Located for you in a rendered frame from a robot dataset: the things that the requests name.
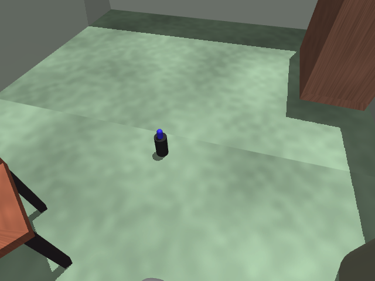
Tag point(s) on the bottle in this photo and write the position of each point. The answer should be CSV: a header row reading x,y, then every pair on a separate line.
x,y
161,143

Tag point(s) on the chair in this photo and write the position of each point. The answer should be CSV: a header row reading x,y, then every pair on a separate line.
x,y
15,228

